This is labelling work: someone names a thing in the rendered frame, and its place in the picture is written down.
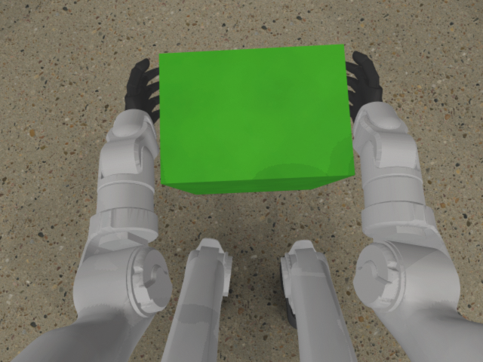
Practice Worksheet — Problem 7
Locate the robot right hand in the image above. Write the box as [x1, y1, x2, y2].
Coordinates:
[346, 51, 383, 123]

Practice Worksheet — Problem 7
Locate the carton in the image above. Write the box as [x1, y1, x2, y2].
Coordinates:
[159, 44, 355, 195]

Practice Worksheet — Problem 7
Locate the left robot shin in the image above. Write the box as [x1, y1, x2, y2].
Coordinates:
[184, 238, 224, 276]

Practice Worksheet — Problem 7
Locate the right robot upper arm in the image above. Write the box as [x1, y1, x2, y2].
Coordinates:
[353, 240, 483, 362]

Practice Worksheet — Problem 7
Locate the left robot forearm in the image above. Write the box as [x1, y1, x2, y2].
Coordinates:
[73, 109, 159, 310]

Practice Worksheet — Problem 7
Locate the left robot upper arm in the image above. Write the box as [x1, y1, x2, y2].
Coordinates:
[11, 245, 173, 362]

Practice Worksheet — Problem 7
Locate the robot left hand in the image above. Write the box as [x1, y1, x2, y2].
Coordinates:
[125, 58, 160, 124]

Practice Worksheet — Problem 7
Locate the right robot foot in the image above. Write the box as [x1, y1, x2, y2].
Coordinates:
[280, 256, 297, 329]

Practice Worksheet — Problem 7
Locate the right robot forearm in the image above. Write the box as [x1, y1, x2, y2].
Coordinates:
[352, 102, 460, 282]

